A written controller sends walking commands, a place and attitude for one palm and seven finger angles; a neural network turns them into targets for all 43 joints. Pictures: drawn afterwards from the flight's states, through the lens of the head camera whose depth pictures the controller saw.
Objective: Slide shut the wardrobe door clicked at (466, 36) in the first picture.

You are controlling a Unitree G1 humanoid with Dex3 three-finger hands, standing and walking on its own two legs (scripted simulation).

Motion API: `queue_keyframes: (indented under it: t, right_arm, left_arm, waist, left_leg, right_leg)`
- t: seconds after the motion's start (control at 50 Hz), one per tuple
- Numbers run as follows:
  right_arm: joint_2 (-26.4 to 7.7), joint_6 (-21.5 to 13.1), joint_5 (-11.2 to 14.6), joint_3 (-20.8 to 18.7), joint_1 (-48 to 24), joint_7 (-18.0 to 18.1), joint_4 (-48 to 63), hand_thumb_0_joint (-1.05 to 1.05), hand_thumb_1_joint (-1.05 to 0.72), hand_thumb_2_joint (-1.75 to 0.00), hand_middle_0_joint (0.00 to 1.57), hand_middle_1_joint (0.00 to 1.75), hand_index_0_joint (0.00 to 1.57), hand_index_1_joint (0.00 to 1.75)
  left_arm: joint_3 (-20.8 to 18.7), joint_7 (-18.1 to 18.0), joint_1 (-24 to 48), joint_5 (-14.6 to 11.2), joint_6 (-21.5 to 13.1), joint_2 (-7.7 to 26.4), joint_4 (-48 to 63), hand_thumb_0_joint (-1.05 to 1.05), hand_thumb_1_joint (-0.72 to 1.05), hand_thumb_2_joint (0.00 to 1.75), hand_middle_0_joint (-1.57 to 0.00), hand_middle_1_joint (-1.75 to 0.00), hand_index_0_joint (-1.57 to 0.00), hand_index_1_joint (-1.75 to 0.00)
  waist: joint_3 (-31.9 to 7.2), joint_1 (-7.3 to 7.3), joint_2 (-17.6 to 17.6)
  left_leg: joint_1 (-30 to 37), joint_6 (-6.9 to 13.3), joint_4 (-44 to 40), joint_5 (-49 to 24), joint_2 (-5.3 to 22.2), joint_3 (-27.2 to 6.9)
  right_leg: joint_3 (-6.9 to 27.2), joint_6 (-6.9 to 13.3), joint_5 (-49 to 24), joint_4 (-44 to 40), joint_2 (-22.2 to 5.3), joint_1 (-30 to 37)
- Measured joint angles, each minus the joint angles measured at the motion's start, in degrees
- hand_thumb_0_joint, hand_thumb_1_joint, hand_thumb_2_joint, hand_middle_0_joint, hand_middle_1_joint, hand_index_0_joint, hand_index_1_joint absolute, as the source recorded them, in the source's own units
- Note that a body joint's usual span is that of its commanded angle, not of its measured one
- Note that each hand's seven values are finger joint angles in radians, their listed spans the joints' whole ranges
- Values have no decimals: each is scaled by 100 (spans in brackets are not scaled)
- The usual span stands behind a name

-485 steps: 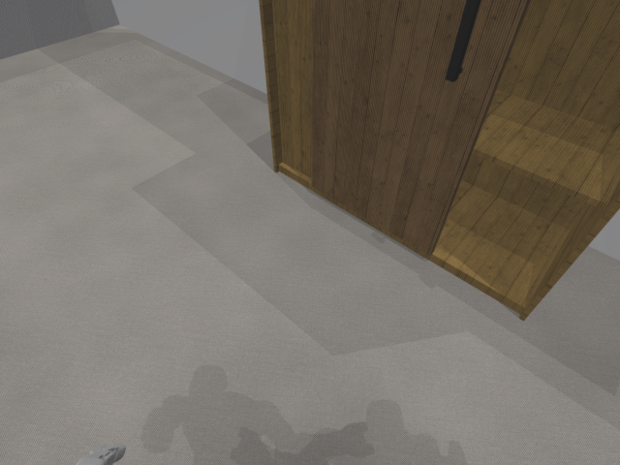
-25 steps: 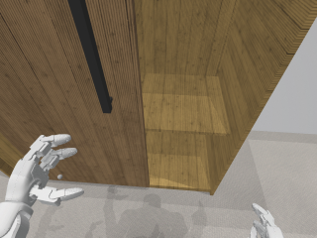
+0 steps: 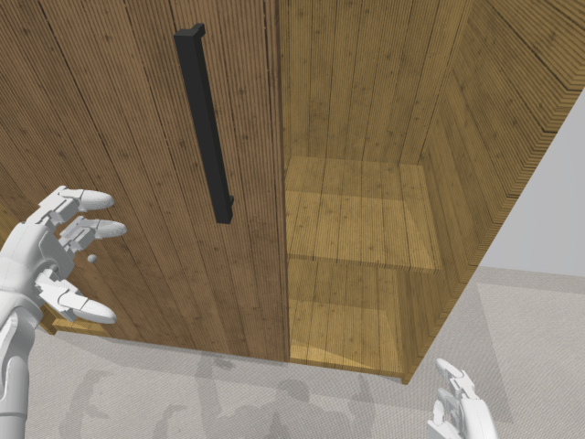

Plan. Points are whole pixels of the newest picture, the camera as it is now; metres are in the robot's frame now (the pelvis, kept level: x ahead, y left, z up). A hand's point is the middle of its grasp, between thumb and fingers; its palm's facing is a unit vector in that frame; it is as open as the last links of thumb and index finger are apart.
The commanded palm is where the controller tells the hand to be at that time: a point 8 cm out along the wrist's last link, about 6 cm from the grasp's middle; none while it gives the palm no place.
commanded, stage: raise the hand with hooked fingers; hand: left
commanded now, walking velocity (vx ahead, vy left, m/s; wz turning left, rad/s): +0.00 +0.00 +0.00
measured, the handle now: (213, 138) +0.50 +0.18 +0.17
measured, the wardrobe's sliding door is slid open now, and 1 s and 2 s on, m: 0.38 0.38 0.38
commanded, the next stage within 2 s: move the hooked fingers beside the handle in 0.56 s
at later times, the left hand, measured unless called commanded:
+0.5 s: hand (110, 240) +0.29 +0.25 +0.16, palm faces +0.04 -1.00 -0.09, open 14.0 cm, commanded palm +0.25 +0.30 +0.17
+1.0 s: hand (132, 220) +0.32 +0.24 +0.16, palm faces +0.02 -1.00 -0.06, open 14.0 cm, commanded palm +0.29 +0.29 +0.16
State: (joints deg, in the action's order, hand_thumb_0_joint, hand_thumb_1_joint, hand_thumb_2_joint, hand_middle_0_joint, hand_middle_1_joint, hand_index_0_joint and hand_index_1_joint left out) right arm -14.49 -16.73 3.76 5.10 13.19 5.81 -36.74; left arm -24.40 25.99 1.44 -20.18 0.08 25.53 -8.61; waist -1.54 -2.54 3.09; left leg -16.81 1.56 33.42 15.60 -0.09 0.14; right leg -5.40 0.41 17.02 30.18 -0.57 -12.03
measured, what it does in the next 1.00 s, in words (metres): stands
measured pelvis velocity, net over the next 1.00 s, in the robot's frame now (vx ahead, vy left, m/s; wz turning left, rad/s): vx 0.00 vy -0.02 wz -0.02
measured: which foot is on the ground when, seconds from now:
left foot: down 0.00-1.00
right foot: down 0.00-1.00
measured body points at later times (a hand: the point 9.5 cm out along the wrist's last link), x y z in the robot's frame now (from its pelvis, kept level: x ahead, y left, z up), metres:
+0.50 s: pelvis +0.01 -0.02 +0.00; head +0.00 -0.04 +0.45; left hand +0.28 +0.31 +0.17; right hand +0.18 -0.26 -0.07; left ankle +0.03 +0.10 -0.73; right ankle -0.01 -0.12 -0.73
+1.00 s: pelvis +0.00 -0.02 +0.00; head +0.00 -0.04 +0.45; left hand +0.31 +0.29 +0.17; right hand +0.17 -0.26 -0.08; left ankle +0.03 +0.10 -0.73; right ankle -0.01 -0.12 -0.73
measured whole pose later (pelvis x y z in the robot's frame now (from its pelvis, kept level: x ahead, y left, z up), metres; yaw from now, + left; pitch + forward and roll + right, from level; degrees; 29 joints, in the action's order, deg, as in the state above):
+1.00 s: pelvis +0.00 -0.02 +0.00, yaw -1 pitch +0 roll +0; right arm -15.9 -14.4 4.3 3.5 13.5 6.5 -37.6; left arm -24.7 25.9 12.3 -18.4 0.5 26.3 -20.6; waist -1.4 -0.7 3.5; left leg -15.6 0.0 30.7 14.6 1.1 0.5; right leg -4.9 1.9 16.8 29.2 0.6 -12.0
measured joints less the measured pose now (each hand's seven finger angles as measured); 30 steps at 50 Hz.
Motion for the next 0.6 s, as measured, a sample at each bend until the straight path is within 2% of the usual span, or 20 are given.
queue_keyframes:
  t: [0.1, 0.18, 0.28, 0.4, 0.6]
  right_arm:
    - [-77, 50, 26, -31, 71, 22, -35, 1, -90, -90, 20, 30, 20, 30]
    - [-136, 73, 50, -76, 117, -8, -35, 2, -90, -90, 20, 30, 20, 30]
    - [-190, 90, 56, -148, 142, -34, 5, 2, -90, -90, 20, 30, 20, 30]
    - [-167, 67, 29, -184, 124, -18, -40, 2, -90, -90, 20, 30, 20, 30]
    - [-133, 115, 47, -167, -3, 8, -51, 2, -90, -90, 20, 30, 20, 30]
  left_arm:
    - [-119, 81, 296, 42, 150, 158, -169, -1, -49, 30, -30, -119, -30, -120]
    - [-176, 166, 367, -31, 196, 218, -316, -1, -50, 30, -30, -120, -30, -120]
    - [-157, 144, 223, -2, 278, 130, -266, -1, -50, 30, -30, -120, -30, -120]
    - [-202, 49, 114, 17, 143, -17, -109, -1, -49, 30, -30, -120, -30, -120]
    - [-197, 114, 220, -12, 181, 31, -310, -1, -50, 30, -30, -120, -30, -120]
  waist:
    - [42, 32, 13]
    - [8, 83, 29]
    - [5, 123, 42]
    - [15, 102, 21]
    - [-37, 76, 65]
  left_leg:
    - [97, -16, -144, -63, 7, 4]
    - [117, -31, -224, -91, 20, 23]
    - [119, -52, -259, -89, 42, 52]
    - [195, -91, -290, -70, 78, 52]
    - [217, -141, -294, -60, 108, 21]
  right_leg:
    - [6, 17, -59, -130, 13, 86]
    - [26, 30, -81, -185, 27, 83]
    - [58, 51, -68, -180, 47, 53]
    - [63, 87, -43, -197, 85, 116]
    - [36, 132, -5, -169, 116, 130]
